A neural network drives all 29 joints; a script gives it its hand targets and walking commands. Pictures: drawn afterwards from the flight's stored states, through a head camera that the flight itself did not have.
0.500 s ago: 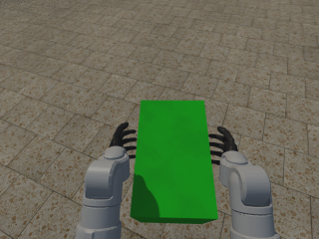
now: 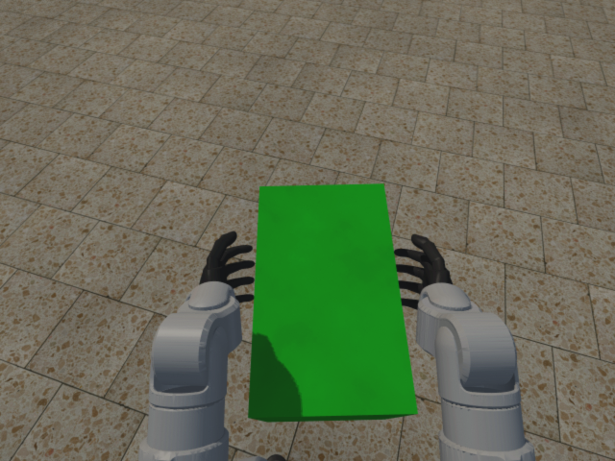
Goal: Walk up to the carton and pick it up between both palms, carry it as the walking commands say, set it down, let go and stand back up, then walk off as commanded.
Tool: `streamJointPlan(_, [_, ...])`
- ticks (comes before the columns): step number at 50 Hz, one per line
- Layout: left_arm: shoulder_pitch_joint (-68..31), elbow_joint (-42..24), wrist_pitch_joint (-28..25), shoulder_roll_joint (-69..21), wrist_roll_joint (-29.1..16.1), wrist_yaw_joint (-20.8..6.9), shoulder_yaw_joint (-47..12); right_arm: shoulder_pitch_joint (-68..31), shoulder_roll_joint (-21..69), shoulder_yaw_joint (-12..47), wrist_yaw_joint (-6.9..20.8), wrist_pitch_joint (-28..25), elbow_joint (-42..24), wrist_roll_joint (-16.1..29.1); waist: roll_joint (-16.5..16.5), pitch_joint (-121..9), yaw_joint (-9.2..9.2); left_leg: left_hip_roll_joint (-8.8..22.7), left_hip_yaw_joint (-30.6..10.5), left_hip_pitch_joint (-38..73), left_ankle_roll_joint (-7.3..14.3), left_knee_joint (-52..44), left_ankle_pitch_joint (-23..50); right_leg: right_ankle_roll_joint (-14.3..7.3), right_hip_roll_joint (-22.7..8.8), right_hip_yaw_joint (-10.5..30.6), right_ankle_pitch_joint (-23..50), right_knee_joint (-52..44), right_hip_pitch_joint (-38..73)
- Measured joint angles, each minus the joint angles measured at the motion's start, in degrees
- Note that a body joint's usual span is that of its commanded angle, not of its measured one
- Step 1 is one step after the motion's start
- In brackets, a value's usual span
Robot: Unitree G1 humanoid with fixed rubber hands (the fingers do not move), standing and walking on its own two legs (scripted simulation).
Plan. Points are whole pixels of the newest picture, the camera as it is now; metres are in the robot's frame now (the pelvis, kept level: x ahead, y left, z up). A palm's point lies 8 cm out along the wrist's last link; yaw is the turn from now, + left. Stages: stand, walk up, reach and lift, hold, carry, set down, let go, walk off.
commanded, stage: carry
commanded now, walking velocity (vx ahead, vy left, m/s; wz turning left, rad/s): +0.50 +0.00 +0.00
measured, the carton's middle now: (323, 306) +0.31 +0.00 -0.01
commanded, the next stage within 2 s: none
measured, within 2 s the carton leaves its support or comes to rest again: neither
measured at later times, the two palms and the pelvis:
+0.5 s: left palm (269, 114) +0.61 +0.09 +0.09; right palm (416, 115) +0.62 -0.16 +0.08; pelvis +0.34 -0.06 +0.00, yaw +5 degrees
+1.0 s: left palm (260, 24) +0.96 +0.13 +0.08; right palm (371, 24) +0.96 -0.12 +0.08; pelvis +0.67 +0.00 +0.00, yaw +0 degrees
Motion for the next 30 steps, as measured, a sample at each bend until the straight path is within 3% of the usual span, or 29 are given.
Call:
streamJointPlan(7, [0.0, -0.9, -2.0, 0.0, 0.7, -0.1, -1.6, 1.9, -0.4, -0.2, 1.0, -1.5, -3.2, -0.1, 0.9, -0.7, 0.22, 0.4, -1.8, 12.0, -1.9, -10.5, -1.8, 0.8, -2.2, -2.3, 11.1, -14.7, -13.7])
streamJointPlan(15, [0.3, -1.6, -0.2, 0.0, 0.9, 0.2, -1.7, 2.6, -0.5, 0.8, 0.8, 0.6, -4.1, -0.2, 0.9, -4.4, 0.84, 1.0, -2.7, 25.5, -6.2, -13.7, -10.3, 0.1, -1.5, -6.4, 20.9, -32.6, -12.5])
streamJointPlan(18, [-0.6, -0.6, 0.5, -0.1, 0.8, 0.0, -1.3, 2.1, -0.4, 0.7, 0.4, 1.8, -3.9, -0.5, 1.1, -5.3, 0.56, 2.5, -3.8, 27.0, -8.4, -5.9, -17.8, -1.6, 0.5, -9.0, 19.6, -37.9, -7.3])
streamJointPlan(20, [-1.5, 1.8, 0.1, -0.3, 0.5, -0.1, -1.5, 1.2, -0.3, -0.9, 0.2, 1.8, -2.3, -0.8, 3.2, -4.9, 1.40, 5.2, -6.3, 20.2, -7.7, 12.1, -19.4, -4.8, 1.8, -10.3, 16.1, -33.5, -7.5])
streamJointPlan(23, [-1.6, 3.6, 0.2, -0.4, 0.1, -0.2, -1.5, 1.0, -0.2, -1.6, -0.3, 2.2, -1.1, -0.7, 3.1, -2.7, 1.39, 3.0, -11.4, 6.4, -6.0, 36.2, -15.7, -5.0, 1.5, -10.8, 13.7, -34.8, -4.2])
streamJointPlan(26, [-0.9, 2.7, -0.6, -0.2, -0.1, -0.4, -0.7, 0.9, -0.2, -0.7, -0.2, 1.5, -1.3, -0.4, 3.1, -0.7, 1.57, 2.6, -11.3, -2.2, -5.6, 38.7, -9.9, -4.9, 2.0, -10.5, 14.1, -41.3, 1.6])
streamJointPlan(30, [-0.4, 0.6, -1.7, -0.1, -0.6, -1.0, -0.4, 0.7, -0.2, -0.1, -0.5, -0.2, -2.2, -0.9, 2.7, -0.1, 2.31, 3.3, -10.4, -9.2, -5.7, 31.2, -4.1, -4.4, 2.4, -9.3, 13.7, -48.2, 8.9])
